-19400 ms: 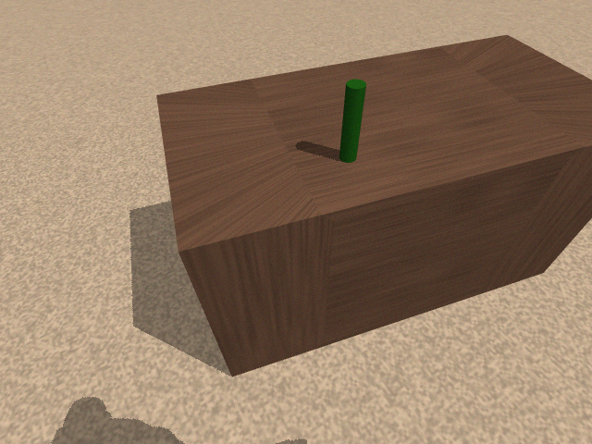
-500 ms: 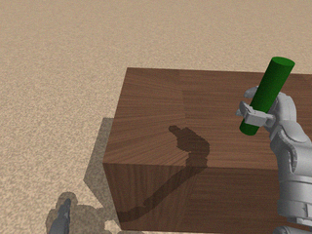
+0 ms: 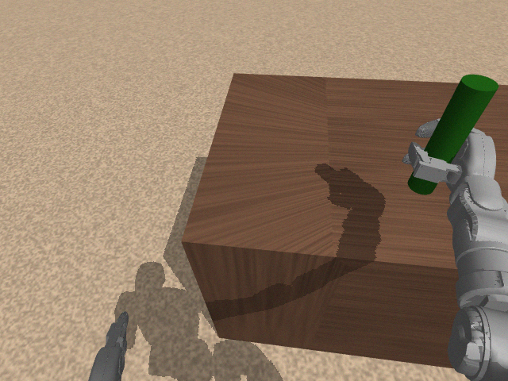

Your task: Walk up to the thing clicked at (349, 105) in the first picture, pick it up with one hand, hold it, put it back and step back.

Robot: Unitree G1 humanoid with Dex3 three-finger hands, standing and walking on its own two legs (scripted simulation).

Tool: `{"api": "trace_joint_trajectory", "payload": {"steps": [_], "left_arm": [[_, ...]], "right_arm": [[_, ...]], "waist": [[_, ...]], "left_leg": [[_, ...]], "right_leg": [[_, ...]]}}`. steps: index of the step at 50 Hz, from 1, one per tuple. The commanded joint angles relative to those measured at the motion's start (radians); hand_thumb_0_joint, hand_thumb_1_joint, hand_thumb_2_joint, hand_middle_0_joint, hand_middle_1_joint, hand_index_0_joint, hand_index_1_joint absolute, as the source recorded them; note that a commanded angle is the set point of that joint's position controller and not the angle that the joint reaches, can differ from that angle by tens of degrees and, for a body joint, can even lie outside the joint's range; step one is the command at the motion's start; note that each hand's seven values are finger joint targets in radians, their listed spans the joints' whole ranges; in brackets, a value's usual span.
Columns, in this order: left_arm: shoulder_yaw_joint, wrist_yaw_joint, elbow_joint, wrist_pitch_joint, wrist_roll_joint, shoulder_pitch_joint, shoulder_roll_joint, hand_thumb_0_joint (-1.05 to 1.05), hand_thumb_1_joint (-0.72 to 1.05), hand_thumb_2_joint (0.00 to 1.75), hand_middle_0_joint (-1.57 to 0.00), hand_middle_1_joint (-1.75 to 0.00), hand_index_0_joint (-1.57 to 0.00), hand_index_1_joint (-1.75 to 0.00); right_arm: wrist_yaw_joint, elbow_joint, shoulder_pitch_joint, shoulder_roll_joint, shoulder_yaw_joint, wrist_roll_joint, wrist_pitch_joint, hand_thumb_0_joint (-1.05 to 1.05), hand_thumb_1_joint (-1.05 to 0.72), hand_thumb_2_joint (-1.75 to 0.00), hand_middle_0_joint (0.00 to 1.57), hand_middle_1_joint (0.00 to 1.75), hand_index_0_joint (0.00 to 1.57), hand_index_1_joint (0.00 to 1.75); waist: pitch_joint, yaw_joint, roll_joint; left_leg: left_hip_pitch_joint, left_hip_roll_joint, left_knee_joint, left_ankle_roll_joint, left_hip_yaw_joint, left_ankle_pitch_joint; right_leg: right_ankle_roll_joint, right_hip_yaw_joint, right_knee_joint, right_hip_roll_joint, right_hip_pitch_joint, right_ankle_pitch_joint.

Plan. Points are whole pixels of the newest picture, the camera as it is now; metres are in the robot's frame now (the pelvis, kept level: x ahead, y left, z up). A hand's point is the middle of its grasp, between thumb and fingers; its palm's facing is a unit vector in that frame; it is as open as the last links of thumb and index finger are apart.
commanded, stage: crouch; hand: right
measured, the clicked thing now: (445, 142) +0.45 -0.23 +0.16
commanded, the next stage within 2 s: lower in 0.74 s
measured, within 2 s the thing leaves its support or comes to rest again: rests again in 1.76 s
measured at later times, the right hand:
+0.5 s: hand (419, 154) +0.48 -0.22 +0.10, palm faces +0.20 +0.98 +0.01, open 5.3 cm
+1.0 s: hand (416, 155) +0.50 -0.23 +0.08, palm faces +0.20 +0.98 +0.01, open 5.3 cm
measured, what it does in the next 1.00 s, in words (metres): stands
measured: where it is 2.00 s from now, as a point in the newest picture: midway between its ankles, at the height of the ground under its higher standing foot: outside the picture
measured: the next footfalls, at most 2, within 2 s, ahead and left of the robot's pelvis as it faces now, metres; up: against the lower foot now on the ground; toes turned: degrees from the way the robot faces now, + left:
none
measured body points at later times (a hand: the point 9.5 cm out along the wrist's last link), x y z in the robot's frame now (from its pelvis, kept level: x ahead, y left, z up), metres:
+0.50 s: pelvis +0.02 -0.01 -0.01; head +0.07 -0.02 +0.44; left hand +0.16 +0.26 -0.07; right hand +0.47 -0.28 +0.10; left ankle +0.02 +0.14 -0.73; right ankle +0.02 -0.13 -0.73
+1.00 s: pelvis +0.00 -0.01 -0.03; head +0.08 -0.03 +0.42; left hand +0.15 +0.26 -0.08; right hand +0.48 -0.28 +0.08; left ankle +0.02 +0.14 -0.73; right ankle +0.02 -0.13 -0.73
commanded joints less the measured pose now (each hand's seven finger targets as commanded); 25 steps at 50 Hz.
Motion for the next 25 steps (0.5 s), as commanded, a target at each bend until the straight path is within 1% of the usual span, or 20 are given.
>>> {"api": "trace_joint_trajectory", "payload": {"steps": [1,2,3,4,5,7,8,10,11,14,15,16,17,19,20,21,22,23,24,25], "left_arm": [[0.044,0.022,-0.18,-0.05,-0.009,-0.08,0.132,0.0,-0.55,0.05,-0.06,-0.05,-0.06,-0.05],[0.051,0.028,-0.2,-0.048,-0.01,-0.102,0.148,0.0,-0.55,0.05,-0.06,-0.06,-0.06,-0.05],[0.067,0.034,-0.213,-0.046,-0.009,-0.089,0.168,0.0,-0.55,0.06,-0.06,-0.06,-0.06,-0.06],[0.041,0.032,-0.21,-0.04,-0.007,-0.07,0.146,0.0,-0.56,0.06,-0.06,-0.06,-0.06,-0.06],[0.065,0.035,-0.205,-0.033,-0.008,-0.058,0.174,0.0,-0.55,0.05,-0.06,-0.06,-0.06,-0.06],[0.034,0.033,-0.183,-0.022,-0.009,-0.046,0.14,0.0,-0.55,0.06,-0.06,-0.06,-0.06,-0.06],[0.037,0.032,-0.158,-0.018,-0.004,-0.044,0.14,0.0,-0.55,0.05,-0.06,-0.06,-0.06,-0.06],[0.034,0.026,-0.114,-0.011,0.001,-0.015,0.126,0.0,-0.55,0.05,-0.06,-0.05,-0.06,-0.05],[0.039,0.025,-0.161,-0.01,0.0,-0.035,0.143,0.0,-0.55,0.05,-0.06,-0.05,-0.06,-0.05],[0.009,0.019,-0.263,-0.008,-0.001,-0.097,0.13,0.0,-0.54,0.04,-0.06,-0.05,-0.06,-0.05],[0.011,0.02,-0.252,-0.002,-0.001,-0.074,0.126,0.0,-0.55,0.05,-0.06,-0.05,-0.06,-0.05],[0.046,0.026,-0.264,-0.003,-0.001,-0.064,0.164,0.0,-0.55,0.05,-0.06,-0.05,-0.06,-0.05],[0.044,0.023,-0.223,0.004,0.0,-0.012,0.151,0.0,-0.55,0.05,-0.06,-0.05,-0.06,-0.06],[0.092,0.029,-0.252,0.006,-0.002,0.003,0.207,0.0,-0.55,0.06,-0.06,-0.05,-0.06,-0.06],[0.094,0.028,-0.241,0.009,-0.003,0.018,0.202,0.0,-0.56,0.06,-0.06,-0.05,-0.05,-0.06],[0.072,0.022,-0.248,0.01,-0.001,0.009,0.185,0.0,-0.56,0.06,-0.06,-0.05,-0.06,-0.06],[0.082,0.021,-0.245,0.013,-0.004,0.013,0.189,0.0,-0.56,0.06,-0.06,-0.05,-0.05,-0.06],[0.049,0.016,-0.231,0.015,-0.003,0.002,0.155,0.0,-0.56,0.06,-0.06,-0.05,-0.05,-0.05],[0.046,0.015,-0.302,0.01,-0.003,-0.041,0.165,0.0,-0.56,0.06,-0.06,-0.05,-0.05,-0.05],[-0.003,0.009,-0.265,0.014,-0.003,-0.042,0.108,0.0,-0.56,0.06,-0.06,-0.05,-0.05,-0.06]], "right_arm": [[0.027,-0.325,-0.611,-0.265,-0.027,0.021,-0.153,0.0,-0.65,-1.31,1.41,1.42,1.41,1.42],[0.029,-0.321,-0.63,-0.293,-0.04,0.022,-0.168,0.0,-0.64,-1.32,1.41,1.44,1.42,1.44],[0.032,-0.252,-0.599,-0.275,-0.031,0.02,-0.168,0.0,-0.63,-1.32,1.41,1.43,1.41,1.43],[0.037,-0.244,-0.569,-0.24,-0.006,0.02,-0.174,0.0,-0.66,-1.33,1.42,1.44,1.42,1.44],[0.034,-0.194,-0.546,-0.257,-0.027,0.023,-0.178,0.0,-0.68,-1.33,1.43,1.44,1.43,1.44],[0.032,-0.193,-0.559,-0.283,-0.044,0.019,-0.191,0.0,-0.68,-1.33,1.42,1.44,1.43,1.44],[0.029,-0.175,-0.567,-0.299,-0.054,0.015,-0.199,0.0,-0.68,-1.33,1.43,1.44,1.43,1.45],[0.026,-0.074,-0.521,-0.27,-0.046,0.012,-0.205,0.0,-0.68,-1.35,1.44,1.46,1.45,1.46],[0.022,-0.134,-0.542,-0.302,-0.058,0.008,-0.216,0.0,-0.67,-1.35,1.43,1.46,1.44,1.46],[0.024,-0.091,-0.538,-0.299,-0.049,-0.001,-0.234,0.0,-0.65,-1.34,1.42,1.45,1.43,1.45],[0.028,-0.153,-0.584,-0.293,-0.034,0.0,-0.245,0.0,-0.65,-1.34,1.42,1.45,1.43,1.45],[0.029,-0.063,-0.553,-0.295,-0.044,0.002,-0.244,0.0,-0.65,-1.34,1.42,1.45,1.42,1.45],[0.035,-0.122,-0.569,-0.283,-0.033,0.007,-0.25,0.0,-0.66,-1.34,1.42,1.45,1.43,1.45],[0.042,-0.119,-0.581,-0.334,-0.055,0.004,-0.25,0.0,-0.65,-1.35,1.43,1.46,1.43,1.46],[0.046,-0.096,-0.558,-0.309,-0.05,0.008,-0.245,0.0,-0.64,-1.34,1.42,1.45,1.43,1.45],[0.049,-0.1,-0.561,-0.303,-0.048,0.01,-0.247,0.0,-0.66,-1.33,1.42,1.44,1.42,1.44],[0.049,-0.072,-0.545,-0.301,-0.052,0.01,-0.247,0.0,-0.64,-1.32,1.4,1.43,1.41,1.43],[0.05,-0.085,-0.575,-0.308,-0.056,0.007,-0.255,0.0,-0.66,-1.31,1.4,1.42,1.41,1.42],[0.051,-0.099,-0.604,-0.323,-0.069,0.007,-0.263,0.0,-0.68,-1.3,1.4,1.41,1.4,1.41],[0.054,-0.112,-0.616,-0.305,-0.051,0.004,-0.269,0.0,-0.67,-1.31,1.41,1.42,1.41,1.42]], "waist": [[-0.481,0.003,-0.07],[-0.515,0.007,-0.076],[-0.5,0.024,-0.049],[-0.484,0.02,-0.057],[-0.474,0.026,-0.043],[-0.454,0.012,-0.076],[-0.428,0.009,-0.098],[-0.38,0.022,-0.077],[-0.41,0.018,-0.074],[-0.429,0.023,-0.053],[-0.472,0.016,-0.087],[-0.441,0.044,-0.048],[-0.467,0.04,-0.091],[-0.521,0.052,-0.093],[-0.502,0.059,-0.089],[-0.487,0.05,-0.09],[-0.476,0.054,-0.078],[-0.468,0.042,-0.102],[-0.489,0.048,-0.09],[-0.496,0.024,-0.117]], "left_leg": [[0.087,-0.025,-0.031,0.021,0.037,0.262],[0.083,-0.027,-0.024,0.021,0.039,0.278],[0.066,-0.032,-0.019,0.021,0.043,0.282],[0.065,-0.035,-0.019,0.022,0.048,0.276],[0.06,-0.036,-0.024,0.022,0.049,0.267],[0.04,-0.035,-0.023,0.024,0.047,0.248],[0.021,-0.034,-0.022,0.026,0.043,0.234],[0.0,-0.033,-0.017,0.022,0.041,0.242],[0.016,-0.034,-0.011,0.022,0.042,0.248],[0.037,-0.034,0.0,0.02,0.041,0.255],[0.05,-0.033,0.008,0.022,0.04,0.267],[0.019,-0.036,0.01,0.02,0.042,0.269],[0.018,-0.035,0.019,0.021,0.042,0.292],[0.006,-0.032,0.033,0.017,0.037,0.334],[-0.012,-0.035,0.036,0.018,0.041,0.345],[-0.01,-0.036,0.039,0.019,0.043,0.343],[-0.025,-0.038,0.044,0.02,0.045,0.335],[-0.039,-0.037,0.05,0.023,0.044,0.333],[-0.036,-0.04,0.048,0.025,0.046,0.312],[-0.03,-0.037,0.054,0.024,0.043,0.309]], "right_leg": [[-0.016,0.007,-0.043,0.022,0.24,0.248],[-0.015,0.01,-0.029,0.019,0.263,0.277],[-0.016,0.016,-0.026,0.015,0.259,0.292],[-0.013,0.019,-0.028,0.014,0.257,0.298],[-0.015,0.018,-0.028,0.016,0.24,0.284],[-0.015,0.014,-0.028,0.019,0.217,0.262],[-0.013,0.012,-0.024,0.018,0.196,0.244],[-0.016,0.007,-0.005,0.021,0.147,0.239],[-0.017,0.008,-0.005,0.021,0.144,0.238],[-0.018,0.005,0.007,0.02,0.127,0.236],[-0.015,0.004,0.008,0.019,0.149,0.25],[-0.019,0.006,0.02,0.017,0.138,0.25],[-0.016,0.008,0.024,0.017,0.166,0.286],[-0.021,0.007,0.049,0.019,0.206,0.338],[-0.019,0.011,0.052,0.016,0.21,0.375],[-0.016,0.013,0.058,0.016,0.19,0.384],[-0.016,0.015,0.059,0.013,0.179,0.383],[-0.013,0.016,0.067,0.011,0.169,0.403],[-0.011,0.02,0.067,0.006,0.168,0.395],[-0.013,0.014,0.071,0.011,0.156,0.369]]}}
